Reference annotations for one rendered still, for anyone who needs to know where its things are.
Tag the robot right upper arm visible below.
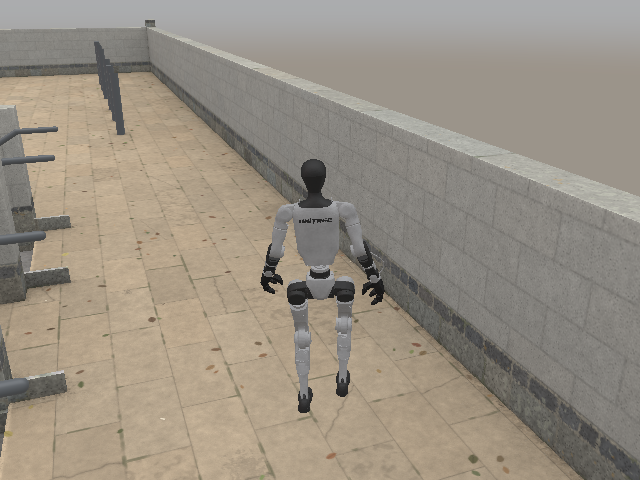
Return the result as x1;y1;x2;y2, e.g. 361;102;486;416
336;201;367;257

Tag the left robot shin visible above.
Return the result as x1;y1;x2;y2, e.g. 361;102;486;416
294;331;310;399

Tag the robot left hand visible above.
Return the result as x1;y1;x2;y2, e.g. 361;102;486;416
260;273;283;294

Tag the left robot forearm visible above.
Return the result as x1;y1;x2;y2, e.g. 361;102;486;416
263;243;280;277

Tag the robot left upper arm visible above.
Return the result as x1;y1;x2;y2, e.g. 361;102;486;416
269;203;295;258

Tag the right robot foot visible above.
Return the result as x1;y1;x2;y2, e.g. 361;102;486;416
336;370;350;397

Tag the robot right hand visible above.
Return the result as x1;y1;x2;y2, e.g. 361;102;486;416
362;279;385;305

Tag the right robot forearm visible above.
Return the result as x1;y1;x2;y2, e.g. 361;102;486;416
357;241;381;283

